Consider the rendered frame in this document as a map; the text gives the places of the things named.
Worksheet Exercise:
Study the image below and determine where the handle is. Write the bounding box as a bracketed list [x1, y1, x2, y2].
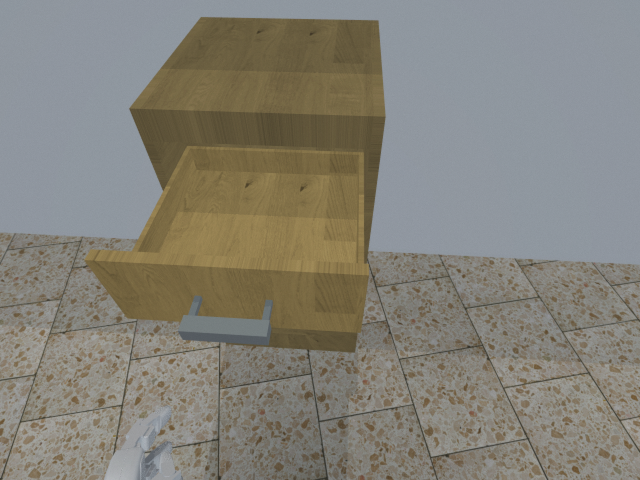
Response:
[178, 296, 273, 345]

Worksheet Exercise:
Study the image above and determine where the left robot hand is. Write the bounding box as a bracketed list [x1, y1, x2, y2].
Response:
[104, 405, 181, 480]

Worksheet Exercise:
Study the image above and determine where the cabinet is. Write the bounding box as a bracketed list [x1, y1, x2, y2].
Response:
[129, 17, 386, 353]

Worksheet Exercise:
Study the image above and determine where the drawer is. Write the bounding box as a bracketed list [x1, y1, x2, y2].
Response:
[84, 146, 369, 333]

